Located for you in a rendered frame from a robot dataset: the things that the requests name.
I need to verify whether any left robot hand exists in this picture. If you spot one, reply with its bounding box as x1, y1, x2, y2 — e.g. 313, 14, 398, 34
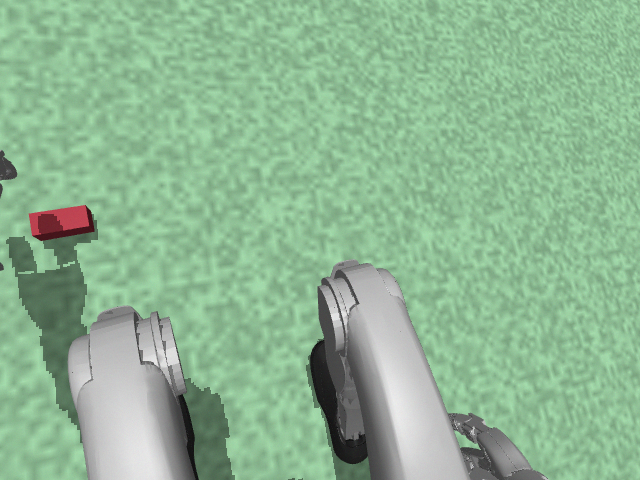
0, 150, 17, 271

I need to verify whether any right robot foot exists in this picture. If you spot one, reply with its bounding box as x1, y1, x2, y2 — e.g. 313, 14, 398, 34
310, 340, 368, 464

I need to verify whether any small box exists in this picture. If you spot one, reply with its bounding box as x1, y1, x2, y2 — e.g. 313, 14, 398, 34
29, 205, 95, 241

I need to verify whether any right robot hand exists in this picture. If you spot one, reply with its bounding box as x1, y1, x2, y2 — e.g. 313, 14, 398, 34
448, 413, 533, 480

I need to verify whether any left robot foot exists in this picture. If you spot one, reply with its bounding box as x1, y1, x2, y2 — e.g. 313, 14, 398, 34
178, 395, 199, 480

